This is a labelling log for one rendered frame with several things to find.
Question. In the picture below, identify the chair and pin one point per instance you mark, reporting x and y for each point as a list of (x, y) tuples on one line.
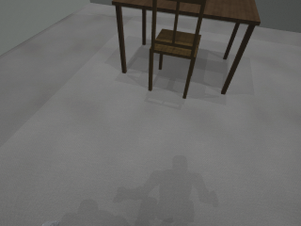
[(175, 43)]

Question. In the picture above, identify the table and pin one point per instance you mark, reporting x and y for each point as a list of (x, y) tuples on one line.
[(235, 11)]

